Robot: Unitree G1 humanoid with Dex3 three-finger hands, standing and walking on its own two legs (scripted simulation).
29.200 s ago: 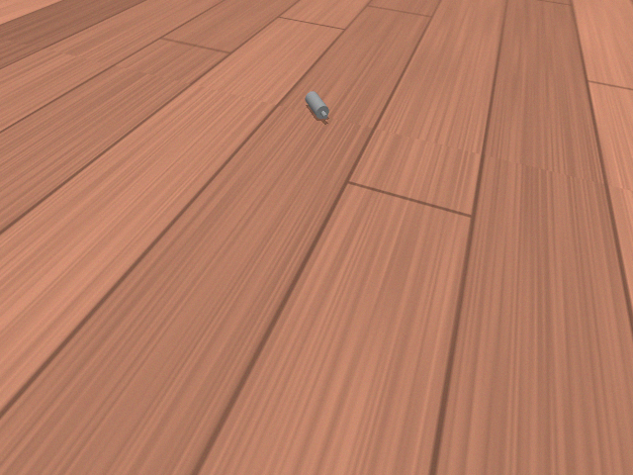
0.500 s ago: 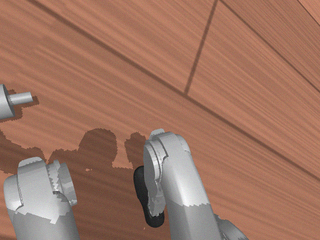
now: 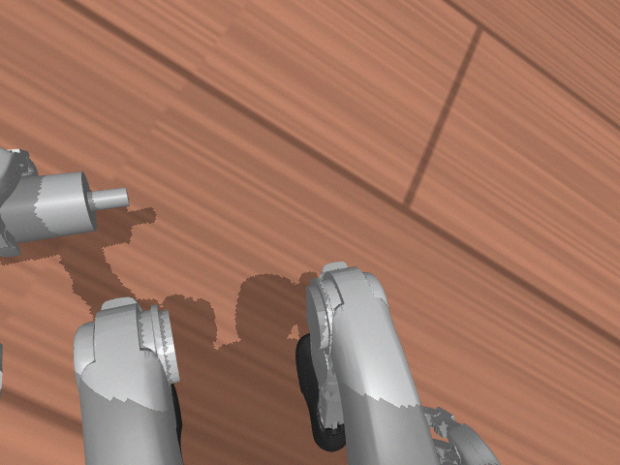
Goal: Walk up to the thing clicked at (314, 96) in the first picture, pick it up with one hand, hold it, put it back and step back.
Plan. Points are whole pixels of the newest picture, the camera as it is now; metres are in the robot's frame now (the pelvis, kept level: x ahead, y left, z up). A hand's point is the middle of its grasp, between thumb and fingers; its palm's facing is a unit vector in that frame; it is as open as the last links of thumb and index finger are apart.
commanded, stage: settle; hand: left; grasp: from above
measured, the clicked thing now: (32, 209) +0.46 +0.29 -0.20
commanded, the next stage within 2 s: lift in 0.04 s
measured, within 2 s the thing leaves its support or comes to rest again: neither
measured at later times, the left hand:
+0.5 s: hand out of the picture +0.42 +0.32 -0.10, palm faces -0.48 -0.09 -0.87, open 10.9 cm
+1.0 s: hand out of the picture +0.36 +0.30 +0.08, palm faces -0.42 -0.13 -0.90, open 11.0 cm
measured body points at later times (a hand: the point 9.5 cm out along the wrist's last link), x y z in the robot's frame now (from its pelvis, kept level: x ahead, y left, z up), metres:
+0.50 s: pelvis +0.00 +0.00 +0.04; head +0.21 +0.07 +0.44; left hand +0.44 +0.32 -0.05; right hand +0.08 -0.27 -0.06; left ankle +0.08 +0.13 -0.30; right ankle +0.11 -0.15 -0.30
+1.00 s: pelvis +0.00 +0.00 +0.18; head +0.16 +0.04 +0.60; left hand +0.38 +0.30 +0.13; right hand +0.16 -0.26 +0.06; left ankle +0.07 +0.13 -0.30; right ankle +0.11 -0.15 -0.30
